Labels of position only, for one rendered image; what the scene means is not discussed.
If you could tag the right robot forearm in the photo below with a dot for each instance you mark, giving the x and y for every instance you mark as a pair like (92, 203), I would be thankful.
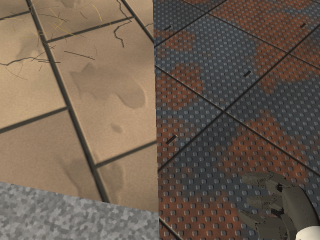
(309, 233)

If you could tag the robot right hand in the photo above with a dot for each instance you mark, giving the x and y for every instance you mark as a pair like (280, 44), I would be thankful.
(294, 210)

